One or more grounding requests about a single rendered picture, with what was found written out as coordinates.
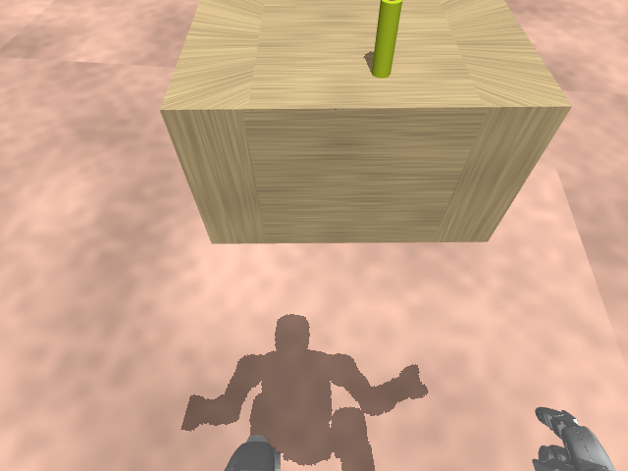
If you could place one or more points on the bottle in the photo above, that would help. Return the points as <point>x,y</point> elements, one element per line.
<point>385,38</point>

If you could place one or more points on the right robot hand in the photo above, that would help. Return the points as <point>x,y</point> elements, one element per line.
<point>582,448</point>

